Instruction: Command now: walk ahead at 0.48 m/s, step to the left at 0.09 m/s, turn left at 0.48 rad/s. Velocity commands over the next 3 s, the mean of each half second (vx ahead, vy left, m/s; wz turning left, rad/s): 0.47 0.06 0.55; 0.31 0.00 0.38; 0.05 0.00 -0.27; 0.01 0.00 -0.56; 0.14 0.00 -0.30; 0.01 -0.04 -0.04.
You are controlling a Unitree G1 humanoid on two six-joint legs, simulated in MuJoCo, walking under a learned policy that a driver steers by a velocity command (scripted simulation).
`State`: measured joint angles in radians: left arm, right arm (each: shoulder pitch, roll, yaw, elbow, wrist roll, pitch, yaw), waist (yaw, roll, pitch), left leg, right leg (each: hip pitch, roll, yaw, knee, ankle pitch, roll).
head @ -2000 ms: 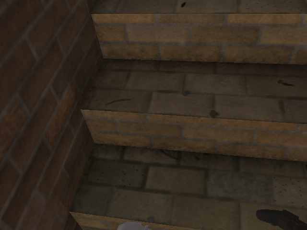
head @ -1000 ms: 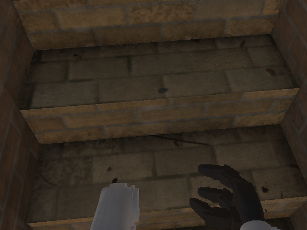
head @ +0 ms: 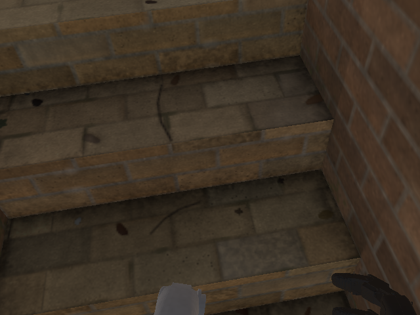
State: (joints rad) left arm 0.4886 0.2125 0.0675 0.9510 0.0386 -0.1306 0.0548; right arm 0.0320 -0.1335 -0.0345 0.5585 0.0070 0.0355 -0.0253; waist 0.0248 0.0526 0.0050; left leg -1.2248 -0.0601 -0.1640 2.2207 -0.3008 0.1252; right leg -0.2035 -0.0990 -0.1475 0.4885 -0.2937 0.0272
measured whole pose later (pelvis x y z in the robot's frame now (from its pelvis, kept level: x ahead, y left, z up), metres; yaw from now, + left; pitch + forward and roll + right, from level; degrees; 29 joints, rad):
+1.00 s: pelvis +0.45 +0.15 +0.34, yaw +27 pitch +4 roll -2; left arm 0.23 0.20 0.07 0.91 0.02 -0.11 0.06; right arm 0.13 -0.20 -0.06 0.59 -0.05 -0.02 -0.06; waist -0.01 0.06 0.01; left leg -0.89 -0.09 -0.20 1.82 -0.25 0.05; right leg -0.53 -0.02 -0.13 0.80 -0.33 -0.04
